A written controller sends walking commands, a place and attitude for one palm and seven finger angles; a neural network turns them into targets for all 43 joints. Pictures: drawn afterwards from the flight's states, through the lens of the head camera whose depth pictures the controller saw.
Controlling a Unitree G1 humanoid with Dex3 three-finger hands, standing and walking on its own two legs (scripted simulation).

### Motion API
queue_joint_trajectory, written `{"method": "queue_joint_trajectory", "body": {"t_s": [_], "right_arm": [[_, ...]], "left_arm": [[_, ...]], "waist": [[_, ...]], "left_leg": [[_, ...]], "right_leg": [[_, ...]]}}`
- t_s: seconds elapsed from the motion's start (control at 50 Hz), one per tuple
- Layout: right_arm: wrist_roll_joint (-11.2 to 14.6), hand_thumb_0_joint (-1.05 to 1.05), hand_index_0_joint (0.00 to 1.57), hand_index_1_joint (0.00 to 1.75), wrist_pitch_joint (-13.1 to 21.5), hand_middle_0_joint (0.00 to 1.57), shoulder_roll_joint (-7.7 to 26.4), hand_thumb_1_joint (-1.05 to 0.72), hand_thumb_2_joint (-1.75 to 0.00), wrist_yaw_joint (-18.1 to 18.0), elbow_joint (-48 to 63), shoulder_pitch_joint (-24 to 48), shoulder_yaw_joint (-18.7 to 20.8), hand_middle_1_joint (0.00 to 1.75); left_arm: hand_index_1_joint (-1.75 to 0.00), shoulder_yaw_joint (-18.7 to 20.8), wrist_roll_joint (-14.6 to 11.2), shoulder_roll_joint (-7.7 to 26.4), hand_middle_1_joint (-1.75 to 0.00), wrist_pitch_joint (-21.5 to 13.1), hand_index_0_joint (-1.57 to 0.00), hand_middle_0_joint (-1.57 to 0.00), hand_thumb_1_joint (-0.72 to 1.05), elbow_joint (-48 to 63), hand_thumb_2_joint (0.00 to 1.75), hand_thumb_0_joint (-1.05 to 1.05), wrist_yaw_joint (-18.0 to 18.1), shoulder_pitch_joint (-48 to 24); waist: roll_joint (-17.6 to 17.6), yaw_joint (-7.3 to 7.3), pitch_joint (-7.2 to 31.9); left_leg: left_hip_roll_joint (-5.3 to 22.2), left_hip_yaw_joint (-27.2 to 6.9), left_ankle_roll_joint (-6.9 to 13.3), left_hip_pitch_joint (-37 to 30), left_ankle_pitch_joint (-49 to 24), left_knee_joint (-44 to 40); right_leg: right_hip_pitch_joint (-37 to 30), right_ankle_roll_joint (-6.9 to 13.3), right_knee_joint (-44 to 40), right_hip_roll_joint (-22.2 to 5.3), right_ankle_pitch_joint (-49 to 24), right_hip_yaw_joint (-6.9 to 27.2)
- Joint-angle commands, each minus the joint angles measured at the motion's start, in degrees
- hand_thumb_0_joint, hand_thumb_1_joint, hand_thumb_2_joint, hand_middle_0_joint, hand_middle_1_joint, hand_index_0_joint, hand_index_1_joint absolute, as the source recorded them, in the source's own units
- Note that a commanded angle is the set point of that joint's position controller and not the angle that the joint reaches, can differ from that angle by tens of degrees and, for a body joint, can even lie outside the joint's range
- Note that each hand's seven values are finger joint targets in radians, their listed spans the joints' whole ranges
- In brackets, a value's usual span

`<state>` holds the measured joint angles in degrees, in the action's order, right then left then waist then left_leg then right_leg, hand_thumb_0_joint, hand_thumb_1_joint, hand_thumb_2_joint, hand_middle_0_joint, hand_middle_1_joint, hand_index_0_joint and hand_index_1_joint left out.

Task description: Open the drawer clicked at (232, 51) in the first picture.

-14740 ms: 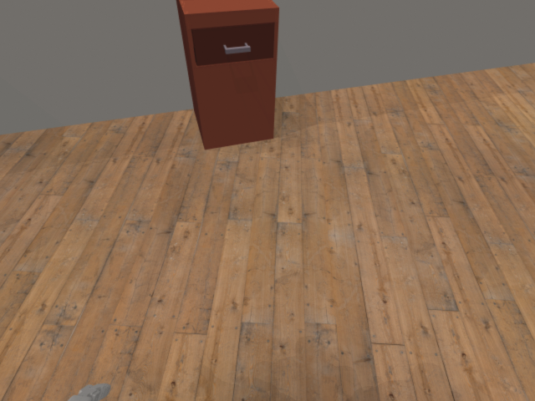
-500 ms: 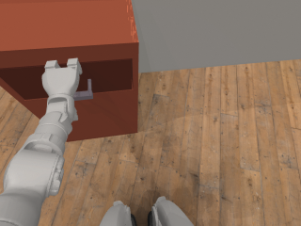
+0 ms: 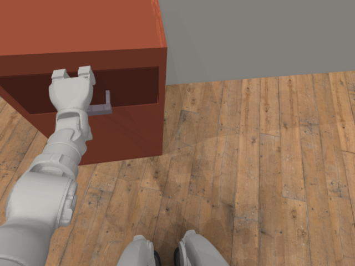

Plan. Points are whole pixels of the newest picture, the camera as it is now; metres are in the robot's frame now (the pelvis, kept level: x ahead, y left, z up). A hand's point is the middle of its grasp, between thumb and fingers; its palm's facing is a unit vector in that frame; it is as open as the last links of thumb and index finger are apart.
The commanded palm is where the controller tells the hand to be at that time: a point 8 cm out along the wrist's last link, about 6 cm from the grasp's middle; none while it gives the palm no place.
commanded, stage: move the hooked fingers above the handle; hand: left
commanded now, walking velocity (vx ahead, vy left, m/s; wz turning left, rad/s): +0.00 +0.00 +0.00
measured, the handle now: (88, 103) +0.55 +0.19 -0.08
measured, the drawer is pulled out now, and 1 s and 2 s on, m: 0.00 0.00 0.00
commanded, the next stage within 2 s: lower the fingers behind the handle in 0.92 s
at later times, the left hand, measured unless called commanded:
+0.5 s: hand (81, 104) +0.51 +0.19 -0.02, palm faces +0.00 -0.05 -1.00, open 13.7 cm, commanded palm +0.49 +0.18 +0.03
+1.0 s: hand (84, 104) +0.51 +0.18 -0.03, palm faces +0.01 -0.04 -1.00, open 13.6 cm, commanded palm +0.50 +0.18 +0.03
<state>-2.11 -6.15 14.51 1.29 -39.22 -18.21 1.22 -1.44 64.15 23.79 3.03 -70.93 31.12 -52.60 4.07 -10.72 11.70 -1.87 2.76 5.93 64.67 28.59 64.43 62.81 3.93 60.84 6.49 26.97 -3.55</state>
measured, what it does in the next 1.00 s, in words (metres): stands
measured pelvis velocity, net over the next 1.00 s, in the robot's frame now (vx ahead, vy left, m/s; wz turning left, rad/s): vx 0.00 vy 0.00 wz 0.00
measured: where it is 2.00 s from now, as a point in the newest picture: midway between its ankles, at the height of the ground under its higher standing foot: outside the picture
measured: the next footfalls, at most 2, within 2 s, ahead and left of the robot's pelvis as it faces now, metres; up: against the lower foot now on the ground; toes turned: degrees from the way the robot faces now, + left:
none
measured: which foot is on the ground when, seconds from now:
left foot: down 0.00-1.00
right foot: down 0.00-1.00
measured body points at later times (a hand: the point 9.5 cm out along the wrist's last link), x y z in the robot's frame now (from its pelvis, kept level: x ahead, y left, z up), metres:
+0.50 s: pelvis +0.00 +0.01 +0.00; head +0.14 +0.02 +0.43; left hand +0.50 +0.19 +0.03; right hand +0.00 -0.26 -0.12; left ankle +0.00 +0.05 -0.65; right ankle +0.00 -0.08 -0.65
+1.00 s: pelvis +0.00 +0.00 +0.00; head +0.15 +0.02 +0.42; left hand +0.51 +0.18 +0.03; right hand +0.00 -0.27 -0.12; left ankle +0.00 +0.05 -0.65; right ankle +0.00 -0.08 -0.65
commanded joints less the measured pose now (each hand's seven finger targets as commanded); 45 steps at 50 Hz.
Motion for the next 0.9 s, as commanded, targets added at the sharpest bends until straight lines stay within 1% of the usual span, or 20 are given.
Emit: {"method": "queue_joint_trajectory", "body": {"t_s": [0.0, 0.06, 0.12, 0.14, 0.2, 0.24, 0.26, 0.32, 0.36, 0.44, 0.46, 0.5, 0.52, 0.56, 0.64, 0.66, 0.7, 0.76, 0.78, 0.88], "right_arm": [[0.34, 0.0, 0.2, 0.3, 0.28, 0.2, 10.01, -0.9, -0.9, -0.96, 3.32, -10.84, 3.13, 0.3], [0.77, 0.0, 0.2, 0.3, 0.86, 0.2, 9.83, -0.9, -0.9, -1.6, 2.87, -11.15, 3.41, 0.3], [0.81, 0.0, 0.2, 0.3, 1.69, 0.2, 9.59, -0.9, -0.9, -2.15, 1.45, -11.54, 3.76, 0.3], [0.65, 0.0, 0.2, 0.3, 2.03, 0.2, 9.3, -0.9, -0.9, -2.17, 1.0, -11.49, 3.91, 0.3], [0.38, 0.0, 0.2, 0.3, 2.32, 0.2, 9.67, -0.9, -0.9, -2.29, -0.23, -11.92, 3.94, 0.3], [-0.07, 0.0, 0.2, 0.3, 2.46, 0.2, 9.32, -0.9, -0.9, -1.92, -0.52, -11.99, 4.16, 0.3], [-0.13, 0.0, 0.2, 0.3, 2.23, 0.2, 9.56, -0.9, -0.9, -1.76, -0.57, -12.16, 4.25, 0.3], [-0.61, 0.0, 0.2, 0.3, 1.32, 0.2, 9.39, -0.9, -0.9, -0.97, 0.01, -11.84, 3.94, 0.3], [-0.5, 0.0, 0.2, 0.3, 0.72, 0.2, 9.96, -0.9, -0.9, -0.67, 0.49, -11.79, 3.61, 0.3], [-0.21, 0.0, 0.2, 0.3, -0.07, 0.2, 10.37, -0.9, -0.9, -0.71, 1.7, -11.63, 3.1, 0.3], [0.13, 0.0, 0.2, 0.3, -0.4, 0.2, 10.76, -0.9, -0.9, -0.92, 1.72, -11.88, 2.94, 0.3], [0.47, 0.0, 0.2, 0.3, -0.49, 0.2, 10.51, -0.9, -0.9, -1.3, 1.95, -11.68, 2.87, 0.3], [0.5, 0.0, 0.2, 0.3, -0.19, 0.2, 10.4, -0.9, -0.9, -1.41, 2.31, -11.39, 2.76, 0.3], [0.74, 0.0, 0.2, 0.3, 0.4, 0.2, 10.39, -0.9, -0.9, -1.9, 2.69, -11.36, 2.81, 0.3], [0.59, 0.0, 0.2, 0.3, 2.1, 0.2, 9.52, -0.9, -0.9, -2.36, 1.79, -11.53, 3.62, 0.3], [0.51, 0.0, 0.2, 0.3, 2.28, 0.2, 9.72, -0.9, -0.9, -2.43, 1.13, -11.81, 3.91, 0.3], [0.27, 0.0, 0.2, 0.3, 2.37, 0.2, 9.45, -0.9, -0.9, -2.25, 0.4, -11.85, 4.04, 0.3], [-0.04, 0.0, 0.2, 0.3, 2.26, 0.2, 9.67, -0.9, -0.9, -1.94, -0.4, -12.2, 3.93, 0.3], [-0.19, 0.0, 0.2, 0.3, 2.14, 0.2, 9.82, -0.9, -0.9, -1.84, -0.36, -12.2, 3.87, 0.3], [-0.62, 0.0, 0.2, 0.3, 1.17, 0.2, 10.02, -0.9, -0.9, -0.85, 0.89, -12.0, 3.35, 0.3]], "left_arm": [[-1.2, 2.71, -0.56, 15.4, -1.2, 2.02, -0.3, -0.3, -0.5, 11.54, 0.3, 0.0, -0.03, -19.53], [-1.2, 0.18, -1.55, 12.91, -1.2, -0.41, -0.3, -0.3, -0.5, 14.36, 0.3, 0.0, -2.72, -20.42], [-1.2, -2.64, -2.01, 9.52, -1.2, -3.49, -0.3, -0.3, -0.5, 15.47, 0.3, 0.0, -3.94, -22.18], [-1.2, -4.75, -2.31, 6.8, -1.2, -4.76, -0.3, -0.3, -0.5, 17.03, 0.3, 0.0, -4.19, -24.41], [-1.2, -1.81, -0.91, 10.52, -1.2, -6.81, -0.3, -0.3, -0.5, 16.03, 0.3, 0.0, -2.89, -24.66], [-1.2, -2.39, -0.53, 8.87, -1.2, -7.08, -0.3, -0.3, -0.5, 16.82, 0.3, 0.0, -1.48, -26.46], [-1.2, -0.4, 0.35, 10.9, -1.2, -6.83, -0.3, -0.3, -0.5, 15.87, 0.3, 0.0, -0.29, -25.45], [-1.2, -0.75, 0.2, 8.82, -1.2, -3.17, -0.3, -0.3, -0.5, 10.62, 0.3, 0.0, 1.97, -22.58], [-1.2, 1.54, 0.27, 11.85, -1.2, -0.28, -0.3, -0.3, -0.5, 7.46, 0.3, 0.0, 2.79, -21.42], [-1.2, 1.73, -0.59, 13.56, -1.2, 3.19, -0.3, -0.3, -0.5, 6.85, 0.3, 0.0, 1.31, -21.02], [-1.2, 2.98, 0.06, 16.46, -1.2, 3.64, -0.3, -0.3, -0.5, 7.1, 0.3, 0.0, 1.06, -21.58], [-1.2, 0.55, 0.09, 14.24, -1.2, 4.45, -0.3, -0.3, -0.5, 6.79, 0.3, 0.0, 0.0, -22.69], [-1.2, 0.64, -0.43, 14.27, -1.2, 4.21, -0.3, -0.3, -0.5, 7.62, 0.3, 0.0, -0.72, -21.71], [-1.2, 0.64, -1.45, 14.6, -1.2, 1.91, -0.3, -0.3, -0.5, 10.5, 0.3, 0.0, -2.46, -23.16], [-1.2, -4.71, -2.33, 7.42, -1.2, -4.19, -0.3, -0.3, -0.5, 16.79, 0.3, 0.0, -4.99, -26.67], [-1.2, -3.47, -1.54, 8.84, -1.2, -5.77, -0.3, -0.3, -0.5, 18.22, 0.3, 0.0, -4.76, -26.59], [-1.2, -4.63, -1.39, 6.42, -1.2, -6.73, -0.3, -0.3, -0.5, 16.78, 0.3, 0.0, -4.01, -25.64], [-1.2, -2.96, -0.1, 8.28, -1.2, -6.08, -0.3, -0.3, -0.5, 13.66, 0.3, 0.0, -1.0, -27.77], [-1.2, -0.98, 0.23, 10.12, -1.2, -5.06, -0.3, -0.3, -0.5, 12.0, 0.3, 0.0, 0.28, -26.64], [-1.2, 0.81, 0.5, 11.94, -1.2, 1.11, -0.3, -0.3, -0.5, 9.2, 0.3, 0.0, 3.6, -26.51]], "waist": [[1.98, 1.39, 32.45], [1.58, -0.02, 31.02], [1.19, -1.68, 25.98], [1.8, -2.72, 25.43], [4.26, -1.95, 24.99], [7.42, -1.75, 25.46], [7.96, -0.91, 26.39], [7.1, -0.66, 25.09], [4.7, -0.29, 25.78], [2.92, 0.2, 28.8], [1.83, 0.25, 29.22], [1.2, -0.8, 26.71], [1.64, -0.2, 26.56], [2.0, -0.55, 28.55], [4.93, -2.66, 28.19], [6.1, -2.0, 29.26], [5.62, -2.55, 27.21], [5.9, -2.63, 24.17], [6.59, -1.79, 23.63], [7.95, -0.62, 28.94]], "left_leg": [[1.68, -6.21, -3.22, -25.68, -29.68, -6.46], [2.03, -6.83, -2.97, -26.88, -28.08, -7.05], [2.25, -7.47, -2.77, -26.72, -24.05, -7.35], [2.45, -8.08, -2.84, -28.11, -24.22, -7.23], [2.71, -9.34, -3.69, -28.76, -24.08, -6.52], [2.9, -10.25, -4.86, -30.91, -27.21, -6.31], [3.32, -10.91, -5.5, -31.87, -29.32, -6.03], [3.1, -10.08, -5.8, -30.27, -31.54, -5.55], [2.83, -9.32, -5.42, -27.97, -31.72, -5.49], [2.1, -7.75, -4.23, -25.96, -31.19, -5.92], [2.25, -7.96, -4.15, -25.87, -30.64, -6.11], [2.1, -7.42, -3.63, -24.71, -27.91, -6.76], [1.86, -6.76, -3.3, -24.23, -26.67, -6.97], [2.14, -7.45, -3.18, -25.57, -25.63, -7.05], [3.02, -9.49, -3.51, -30.6, -25.69, -6.53], [3.56, -10.6, -4.15, -32.63, -27.28, -6.14], [3.63, -10.98, -4.53, -32.27, -27.18, -5.46], [3.55, -11.98, -5.27, -29.36, -24.81, -5.47], [3.5, -12.0, -5.59, -28.72, -24.83, -5.58], [3.0, -10.22, -5.72, -28.96, -30.78, -4.81]], "right_leg": [[-18.65, -2.08, -7.58, -1.7, -25.62, 3.85], [-17.42, -2.3, -8.7, -1.79, -23.94, 3.99], [-13.23, -2.17, -9.71, -1.81, -19.02, 3.77], [-10.89, -2.07, -9.66, -1.87, -18.12, 3.63], [-6.05, -1.53, -8.23, -1.73, -14.77, 3.05], [-3.7, -1.1, -7.17, -1.66, -14.78, 2.3], [-2.74, -1.12, -6.4, -1.61, -15.02, 2.0], [-3.43, -1.06, -6.16, -1.25, -16.07, 1.4], [-5.77, -1.3, -5.72, -1.29, -17.95, 1.59], [-12.23, -1.64, -6.31, -1.47, -22.37, 2.41], [-12.71, -1.87, -6.53, -1.53, -22.24, 2.6], [-12.95, -2.08, -7.76, -1.61, -21.01, 2.81], [-14.21, -2.08, -8.16, -1.62, -20.87, 3.06], [-13.88, -2.08, -8.17, -1.77, -19.73, 3.27], [-8.27, -1.9, -8.08, -1.86, -16.73, 2.98], [-5.94, -1.82, -7.33, -1.82, -16.17, 2.68], [-3.25, -1.74, -7.08, -1.63, -14.88, 2.4], [-0.11, -1.42, -5.76, -1.68, -12.46, 1.75], [0.23, -1.1, -5.4, -1.59, -11.98, 1.45], [-4.3, -1.17, -4.84, -1.39, -16.43, 1.42]]}}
